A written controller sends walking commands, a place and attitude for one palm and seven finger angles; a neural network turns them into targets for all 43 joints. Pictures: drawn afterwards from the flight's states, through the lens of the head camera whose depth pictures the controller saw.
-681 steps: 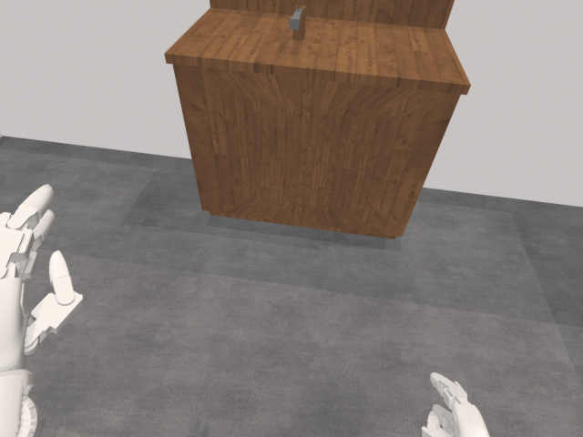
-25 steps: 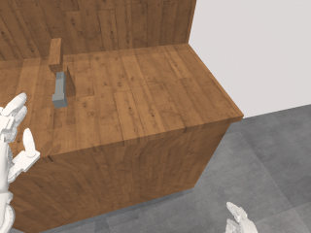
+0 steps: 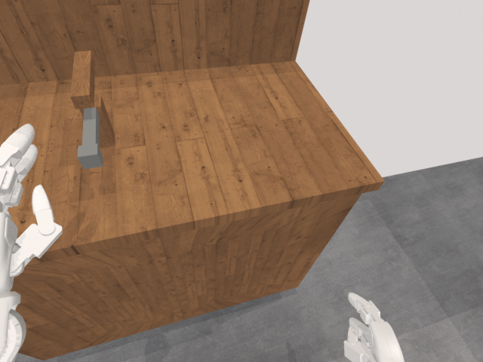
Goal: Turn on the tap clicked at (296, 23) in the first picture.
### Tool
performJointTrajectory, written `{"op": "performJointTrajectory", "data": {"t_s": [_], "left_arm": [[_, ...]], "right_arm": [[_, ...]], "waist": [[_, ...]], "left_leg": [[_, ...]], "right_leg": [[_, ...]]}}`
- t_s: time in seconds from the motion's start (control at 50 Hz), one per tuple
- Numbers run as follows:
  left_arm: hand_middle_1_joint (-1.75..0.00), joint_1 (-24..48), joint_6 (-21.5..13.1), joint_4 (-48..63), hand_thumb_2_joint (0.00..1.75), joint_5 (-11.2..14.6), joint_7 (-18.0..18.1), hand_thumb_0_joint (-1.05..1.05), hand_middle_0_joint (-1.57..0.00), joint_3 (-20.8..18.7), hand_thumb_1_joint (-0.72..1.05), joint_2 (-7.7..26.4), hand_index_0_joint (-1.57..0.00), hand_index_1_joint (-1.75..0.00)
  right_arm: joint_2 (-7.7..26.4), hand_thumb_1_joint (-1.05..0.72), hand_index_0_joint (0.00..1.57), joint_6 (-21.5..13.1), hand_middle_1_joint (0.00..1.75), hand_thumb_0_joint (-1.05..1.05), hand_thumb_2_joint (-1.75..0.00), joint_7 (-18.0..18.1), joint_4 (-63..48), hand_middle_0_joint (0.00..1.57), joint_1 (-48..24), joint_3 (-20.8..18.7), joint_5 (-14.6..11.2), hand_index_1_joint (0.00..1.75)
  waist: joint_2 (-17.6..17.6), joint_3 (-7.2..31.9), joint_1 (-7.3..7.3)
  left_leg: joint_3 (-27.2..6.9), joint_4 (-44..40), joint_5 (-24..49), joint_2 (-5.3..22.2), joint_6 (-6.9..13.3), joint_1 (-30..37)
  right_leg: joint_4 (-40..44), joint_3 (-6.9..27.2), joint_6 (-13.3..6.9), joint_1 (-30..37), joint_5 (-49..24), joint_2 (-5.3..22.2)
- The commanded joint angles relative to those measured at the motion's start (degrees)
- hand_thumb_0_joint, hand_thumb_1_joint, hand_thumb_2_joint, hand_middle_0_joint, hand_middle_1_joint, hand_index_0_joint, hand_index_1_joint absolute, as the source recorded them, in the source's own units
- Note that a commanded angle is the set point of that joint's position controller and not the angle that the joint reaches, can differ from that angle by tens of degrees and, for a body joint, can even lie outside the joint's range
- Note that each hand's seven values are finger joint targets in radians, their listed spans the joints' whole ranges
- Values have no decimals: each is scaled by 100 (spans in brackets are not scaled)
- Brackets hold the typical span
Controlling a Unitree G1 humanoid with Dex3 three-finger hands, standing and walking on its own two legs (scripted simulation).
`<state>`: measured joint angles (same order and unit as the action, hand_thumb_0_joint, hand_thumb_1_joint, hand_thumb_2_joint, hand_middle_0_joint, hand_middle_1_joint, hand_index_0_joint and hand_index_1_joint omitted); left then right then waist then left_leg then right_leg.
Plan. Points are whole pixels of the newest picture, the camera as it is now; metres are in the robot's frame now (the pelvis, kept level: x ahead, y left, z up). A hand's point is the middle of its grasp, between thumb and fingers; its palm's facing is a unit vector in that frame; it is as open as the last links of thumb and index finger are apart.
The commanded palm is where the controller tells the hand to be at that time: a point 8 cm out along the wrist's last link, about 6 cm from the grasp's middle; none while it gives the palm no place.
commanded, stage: look again from close up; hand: left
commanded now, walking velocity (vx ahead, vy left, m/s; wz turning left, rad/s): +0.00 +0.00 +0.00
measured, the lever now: (90, 156) +0.37 +0.28 +0.12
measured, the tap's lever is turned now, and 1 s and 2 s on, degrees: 0 0 0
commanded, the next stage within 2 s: come to a stop and stand still in 0.36 s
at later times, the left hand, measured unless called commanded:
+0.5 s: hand (40, 236) +0.21 +0.25 +0.17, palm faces +0.41 -0.85 -0.33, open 7.4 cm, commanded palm +0.15 +0.29 +0.18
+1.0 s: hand (35, 251) +0.19 +0.25 +0.17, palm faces +0.47 -0.84 -0.29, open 7.4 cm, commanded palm +0.13 +0.27 +0.18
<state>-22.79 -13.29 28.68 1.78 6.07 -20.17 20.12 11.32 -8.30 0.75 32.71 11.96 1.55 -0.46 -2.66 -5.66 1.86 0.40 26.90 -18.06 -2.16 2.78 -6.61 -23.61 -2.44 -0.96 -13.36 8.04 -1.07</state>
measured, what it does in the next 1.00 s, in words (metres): stands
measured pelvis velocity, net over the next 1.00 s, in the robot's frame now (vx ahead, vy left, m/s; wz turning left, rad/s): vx -0.03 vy -0.01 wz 0.00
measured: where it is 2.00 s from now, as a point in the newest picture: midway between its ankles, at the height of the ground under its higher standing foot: outside the picture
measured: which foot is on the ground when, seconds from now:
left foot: down 0.00-1.00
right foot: down 0.00-1.00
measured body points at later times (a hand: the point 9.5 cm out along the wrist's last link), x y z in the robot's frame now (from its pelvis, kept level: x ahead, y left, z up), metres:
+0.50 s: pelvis -0.01 +0.01 +0.00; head +0.00 +0.03 +0.45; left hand +0.18 +0.30 +0.19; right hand +0.17 -0.21 -0.07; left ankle -0.04 +0.08 -0.74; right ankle +0.05 -0.11 -0.74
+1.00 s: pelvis -0.03 -0.01 +0.00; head -0.03 +0.01 +0.45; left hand +0.16 +0.29 +0.19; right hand +0.14 -0.24 -0.07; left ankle -0.04 +0.08 -0.74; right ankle +0.05 -0.11 -0.74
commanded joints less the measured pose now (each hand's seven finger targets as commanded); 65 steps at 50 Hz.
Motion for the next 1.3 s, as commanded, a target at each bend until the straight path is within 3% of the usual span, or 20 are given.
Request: {"op": "performJointTrajectory", "data": {"t_s": [0.0, 0.24, 0.46, 0.48, 0.5, 0.52, 0.56, 0.58, 0.62, 0.68, 0.72, 0.74, 0.76, 0.8, 0.84, 0.88, 0.98, 1.1, 1.16, 1.28], "left_arm": [[-30, 253, -304, 993, 90, 47, 135, 0, -20, -561, 90, 871, -20, -30], [-30, 636, -278, 1133, 90, 2, 99, 0, -20, -461, 90, 876, -20, -30], [-30, 420, -271, 917, 90, 10, 115, 0, -20, -492, 90, 841, -20, -30], [-30, 6876, -930, 2555, 90, -1091, 112, 0, -20, -3639, 90, 5506, -20, -30], [-30, 3387, -691, -1167, 90, -307, -177, 0, -20, -1469, 90, 1861, -20, -30], [-30, 1616, -706, -568, 90, -76, -166, 0, -20, -1124, 90, 1553, -20, -30], [-30, 868, -606, -455, 90, 143, -219, 0, -20, -134, 90, 386, -20, -30], [-30, 735, -613, 102, 90, 138, -215, 0, -20, -178, 90, 569, -20, -30], [-30, 274, -595, 399, 90, 132, -183, 0, -20, -26, 90, 524, -20, -30], [-30, -15, -511, 263, 90, 149, -18, 0, -20, -520, 90, 926, -20, -30], [-30, 245, -520, 214, 90, 191, 20, 0, -20, -918, 90, 1240, -20, -30], [-30, 400, -537, 278, 90, 198, 20, 0, -20, -1008, 90, 1303, -20, -30], [-30, 700, -546, 545, 90, 182, 57, 0, -20, -1273, 90, 1661, -20, -30], [-30, 1055, -581, 555, 90, 150, 27, 0, -20, -966, 90, 1363, -20, -30], [-30, 1339, -609, 698, 90, 80, 2, 0, -20, -710, 90, 1184, -20, -30], [-30, 1550, -638, 845, 90, 36, 10, 0, -20, -512, 90, 1059, -20, -30], [-30, 935, -517, 393, 90, -15, 41, 0, -20, -144, 90, 634, -20, -30], [-30, 638, -420, 182, 90, 0, 57, 0, -20, -441, 90, 856, -20, -30], [-30, 696, -464, 635, 90, 4, 64, 0, -20, -737, 90, 1162, -20, -30], [-30, 517, -476, 1223, 90, 41, 76, 0, -20, -607, 90, 995, -20, -30]], "right_arm": [[738, -90, 20, -285, 30, 0, -90, 56, -897, 20, -427, -357, -18, 30], [741, -90, 20, -213, 30, 0, -90, 81, -938, 20, -487, -351, -31, 30], [738, -90, 20, -222, 30, 0, -90, 62, -887, 20, -476, -364, -43, 30], [1084, -90, 20, -514, 30, 0, -90, 61, -725, 20, 297, -188, 383, 30], [97, -90, 20, -534, 30, 0, -90, 13, -434, 20, -271, -31, 10, 30], [527, -90, 20, -590, 30, 0, -90, 26, -695, 20, -21, -300, 77, 30], [648, -90, 20, -538, 30, 0, -90, -119, -778, 20, -244, -388, -101, 30], [805, -90, 20, -484, 30, 0, -90, -196, -835, 20, -127, -420, -34, 30], [779, -90, 20, -418, 30, 0, -90, -268, -898, 20, -247, -405, -52, 30], [784, -90, 20, -353, 30, 0, -90, -170, -931, 20, -366, -390, -85, 30], [772, -90, 20, -324, 30, 0, -90, -27, -965, 20, -451, -390, -73, 30], [752, -90, 20, -325, 30, 0, -90, 36, -975, 20, -470, -382, -70, 30], [765, -90, 20, -303, 30, 0, -90, 88, -967, 20, -562, -344, -73, 30], [680, -90, 20, -340, 30, 0, -90, 154, -979, 20, -560, -276, -51, 30], [676, -90, 20, -442, 30, 0, -90, 151, -939, 20, -483, -260, -48, 30], [697, -90, 20, -547, 30, 0, -90, 148, -873, 20, -460, -248, -35, 30], [719, -90, 20, -648, 30, 0, -90, 67, -754, 20, -267, -278, -11, 30], [753, -90, 20, -465, 30, 0, -90, 64, -824, 20, -324, -305, -33, 30], [739, -90, 20, -446, 30, 0, -90, 69, -872, 20, -427, -293, -21, 30], [721, -90, 20, -487, 30, 0, -90, 52, -912, 20, -407, -323, 0, 30]], "waist": [[459, 1165, -39], [627, 836, -9], [619, 823, -33], [972, 329, -92], [649, 1563, 57], [838, 1188, 117], [1674, 1472, -26], [1633, 1470, 5], [936, 1292, 62], [-406, 1210, 58], [-878, 1042, 47], [-836, 945, 25], [-328, 810, 7], [449, 594, 3], [886, 569, 7], [918, 698, 4], [303, 819, 14], [138, 557, 1], [411, 805, 10], [656, 1370, -13]], "left_leg": [[-366, -554, 1882, 570, -403, -786], [-418, -951, 920, 589, -335, -1291], [-375, -886, 999, 518, -397, -1124], [-300, 8, 1619, 608, 26, -2383], [-474, -313, 2194, 434, -146, -997], [-445, -399, 2515, 541, -374, -576], [-317, -370, 2993, 579, -513, -141], [-438, -380, 3157, 723, -493, -377], [-444, -510, 2370, 773, -366, -986], [-480, -663, 1173, 688, -275, -1340], [-512, -684, 469, 567, -217, -1331], [-519, -682, 201, 506, -173, -1249], [-504, -737, 33, 493, -127, -1183], [-526, -903, -559, 520, -15, -1460], [-482, -973, -956, 523, 61, -1606], [-416, -940, -971, 501, 55, -1470], [-270, -667, -243, 343, -72, -1071], [-352, -748, 67, 353, -139, -1268], [-334, -798, 468, 374, -162, -1113], [-329, -556, 1752, 447, -275, -748]], "right_leg": [[-107, 414, -54, 1457, -1533, 407], [-96, 347, 10, 1540, -751, 309], [23, 384, -18, 1407, -862, 301], [-574, 293, 81, 1512, -796, 88], [-227, 293, -327, 763, -749, 670], [-48, 939, -364, 994, -1544, 531], [-486, 602, -266, 874, -1443, 498], [-543, 484, -190, 984, -1221, 479], [-482, 457, -124, 1263, -1037, 467], [-297, 390, -34, 1401, -724, 487], [19, 642, -34, 1102, -70, 556], [196, 794, -51, 859, 372, 592], [258, 834, -53, 643, 624, 589], [322, 878, -35, 606, 1181, 572], [307, 918, -24, 740, 1325, 505], [309, 852, -20, 812, 1289, 472], [631, 957, -29, 758, 1105, 488], [751, 946, -37, 723, 973, 461], [543, 810, -36, 1004, 293, 400], [-16, 543, -62, 1565, -1513, 431]]}}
